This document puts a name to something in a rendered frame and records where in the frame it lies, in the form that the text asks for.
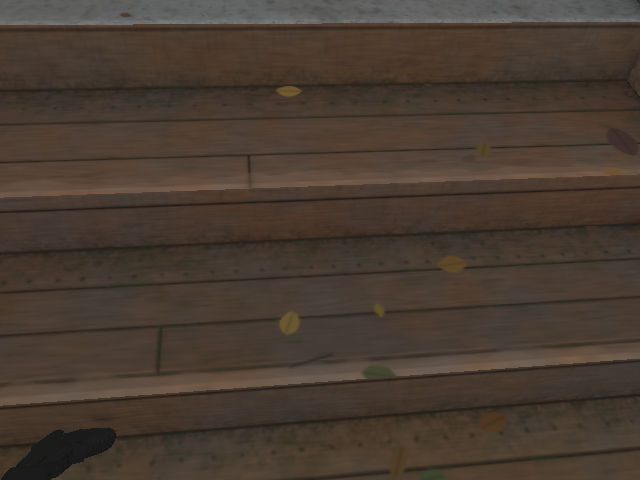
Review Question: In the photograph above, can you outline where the left robot hand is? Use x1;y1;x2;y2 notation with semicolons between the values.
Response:
1;428;116;480

